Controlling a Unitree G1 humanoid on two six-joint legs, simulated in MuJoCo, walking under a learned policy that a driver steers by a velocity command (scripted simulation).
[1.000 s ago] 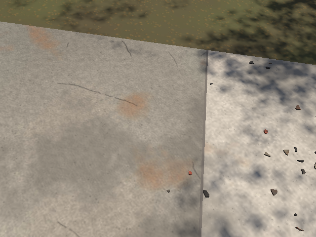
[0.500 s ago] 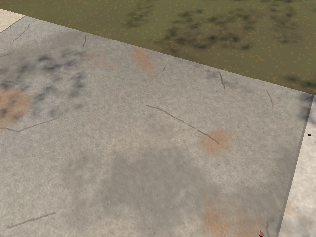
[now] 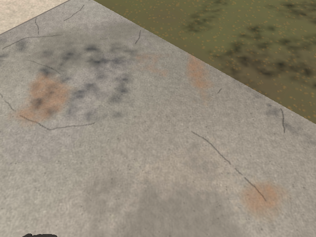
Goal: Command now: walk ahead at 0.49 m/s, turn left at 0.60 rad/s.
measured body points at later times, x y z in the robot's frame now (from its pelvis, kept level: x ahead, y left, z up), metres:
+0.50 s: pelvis +0.20 -0.05 -0.01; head +0.25 -0.04 +0.44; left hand +0.26 +0.25 -0.11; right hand +0.42 -0.28 -0.11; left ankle +0.18 +0.09 -0.68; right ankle +0.30 -0.13 -0.74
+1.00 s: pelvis +0.27 +0.02 +0.01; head +0.27 +0.05 +0.46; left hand +0.28 +0.34 -0.10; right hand +0.47 -0.19 -0.09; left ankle +0.18 +0.08 -0.74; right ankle +0.46 -0.07 -0.69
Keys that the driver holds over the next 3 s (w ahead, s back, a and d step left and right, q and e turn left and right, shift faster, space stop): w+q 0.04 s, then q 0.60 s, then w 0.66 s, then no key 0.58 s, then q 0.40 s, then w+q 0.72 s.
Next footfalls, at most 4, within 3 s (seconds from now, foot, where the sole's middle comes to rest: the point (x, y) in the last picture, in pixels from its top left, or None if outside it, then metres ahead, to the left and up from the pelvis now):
0.22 right None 0.34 -0.13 -0.78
0.68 left None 0.21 0.10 -0.78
1.18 right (157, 217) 0.53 -0.01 -0.78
1.62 left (88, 191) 0.66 0.29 -0.78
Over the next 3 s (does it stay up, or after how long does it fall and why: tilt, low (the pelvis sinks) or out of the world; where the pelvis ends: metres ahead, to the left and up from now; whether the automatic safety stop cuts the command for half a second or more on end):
stays up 0.74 0.35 -0.03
